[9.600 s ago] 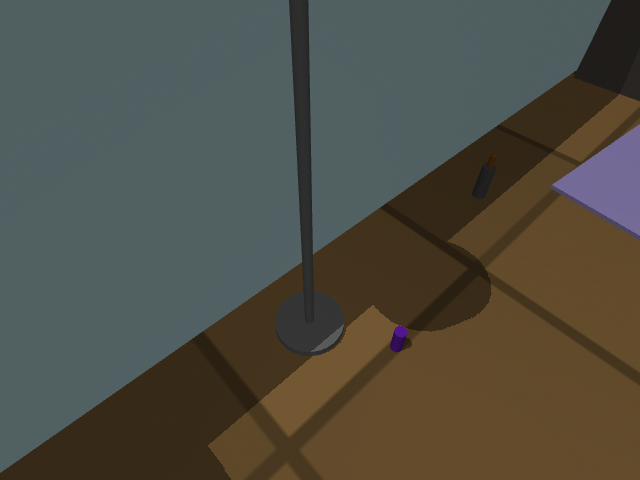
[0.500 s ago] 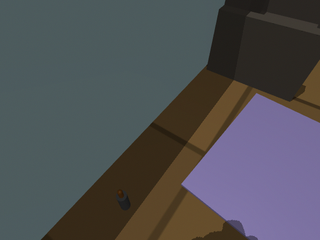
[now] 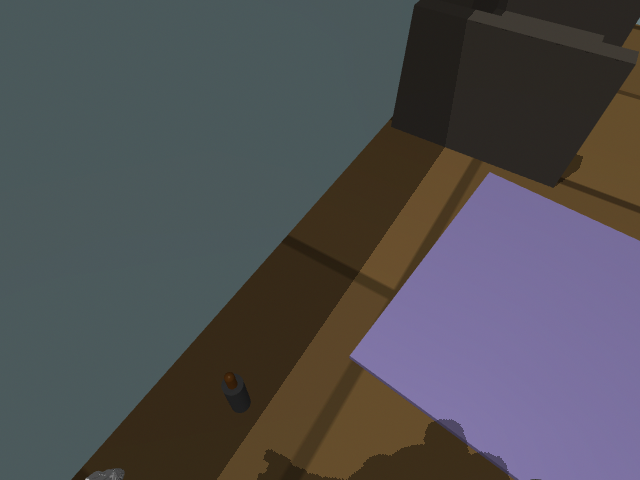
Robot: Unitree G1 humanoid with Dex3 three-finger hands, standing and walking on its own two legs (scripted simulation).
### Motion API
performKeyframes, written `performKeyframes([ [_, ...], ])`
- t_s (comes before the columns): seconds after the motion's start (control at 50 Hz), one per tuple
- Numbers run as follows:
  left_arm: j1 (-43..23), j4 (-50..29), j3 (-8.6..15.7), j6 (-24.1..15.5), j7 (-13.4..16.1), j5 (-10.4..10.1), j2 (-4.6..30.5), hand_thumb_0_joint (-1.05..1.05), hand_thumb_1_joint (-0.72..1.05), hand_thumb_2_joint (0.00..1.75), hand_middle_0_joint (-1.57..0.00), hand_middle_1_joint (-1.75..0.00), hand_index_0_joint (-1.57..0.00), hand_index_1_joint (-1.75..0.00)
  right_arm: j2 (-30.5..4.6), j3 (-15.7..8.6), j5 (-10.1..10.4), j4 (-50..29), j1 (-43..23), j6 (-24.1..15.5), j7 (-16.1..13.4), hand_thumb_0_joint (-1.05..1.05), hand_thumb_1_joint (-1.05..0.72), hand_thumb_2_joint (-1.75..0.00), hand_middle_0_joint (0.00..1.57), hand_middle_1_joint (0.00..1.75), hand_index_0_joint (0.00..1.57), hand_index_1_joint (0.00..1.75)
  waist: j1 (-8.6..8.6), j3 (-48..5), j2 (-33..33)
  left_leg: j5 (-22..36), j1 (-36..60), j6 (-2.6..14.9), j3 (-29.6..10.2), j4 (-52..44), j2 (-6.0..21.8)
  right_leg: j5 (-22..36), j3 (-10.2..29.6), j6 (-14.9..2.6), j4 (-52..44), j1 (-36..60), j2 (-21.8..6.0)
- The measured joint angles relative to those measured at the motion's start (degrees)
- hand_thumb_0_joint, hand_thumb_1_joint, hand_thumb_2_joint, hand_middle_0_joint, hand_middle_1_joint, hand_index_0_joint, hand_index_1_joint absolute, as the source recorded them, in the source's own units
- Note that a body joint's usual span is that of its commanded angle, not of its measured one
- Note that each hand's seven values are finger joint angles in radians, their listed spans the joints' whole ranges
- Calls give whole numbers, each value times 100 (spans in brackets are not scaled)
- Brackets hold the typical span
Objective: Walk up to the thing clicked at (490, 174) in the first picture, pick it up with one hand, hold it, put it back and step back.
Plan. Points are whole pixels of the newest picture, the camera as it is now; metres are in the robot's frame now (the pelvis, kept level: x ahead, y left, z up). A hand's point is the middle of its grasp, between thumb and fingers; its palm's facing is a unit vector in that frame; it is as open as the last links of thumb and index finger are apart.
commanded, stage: walk up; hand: left
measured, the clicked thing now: (235, 390) +0.45 +0.22 -0.66
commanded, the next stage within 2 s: none
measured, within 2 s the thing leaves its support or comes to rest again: neither
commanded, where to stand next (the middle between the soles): +0.05 -0.03 m, yaw +1 degrees
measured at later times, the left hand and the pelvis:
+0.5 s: hand out of the picture +0.04 +0.23 -0.15, palm faces -0.02 -0.94 -0.35, open 7.3 cm; pelvis -0.02 -0.02 +0.00, yaw +0 degrees
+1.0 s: hand out of the picture +0.07 +0.23 -0.15, palm faces -0.04 -0.93 -0.35, open 7.3 cm; pelvis -0.02 -0.02 +0.00, yaw -1 degrees
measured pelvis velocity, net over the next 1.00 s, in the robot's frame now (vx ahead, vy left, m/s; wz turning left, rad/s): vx -0.02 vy -0.02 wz -0.01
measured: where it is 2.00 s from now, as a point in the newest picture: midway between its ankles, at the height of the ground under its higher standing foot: outside the picture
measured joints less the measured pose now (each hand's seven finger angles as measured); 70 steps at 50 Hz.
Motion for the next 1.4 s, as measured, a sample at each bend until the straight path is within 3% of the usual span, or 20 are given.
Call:
performKeyframes([
  [0.62, 469, 528, 100, -98, -72, 77, -150, 0, 91, 90, -21, -30, -21, -30, -58, 31, -69, 385, 204, -48, 88, 0, -90, -90, 20, 30, 20, 30, 129, -304, 136, 421, 22, -161, -65, -395, 153, 387, -88, -164, -397, 40, 162],
  [1.4, 331, 359, 52, -116, -66, 61, -101, 0, 91, 90, -21, -30, -21, -30, -108, 28, -77, 311, 248, -38, 102, 0, -90, -89, 20, 30, 20, 30, 45, -268, 142, 292, -56, -137, 35, -213, 187, 306, 11, -177, -219, -81, 199],
])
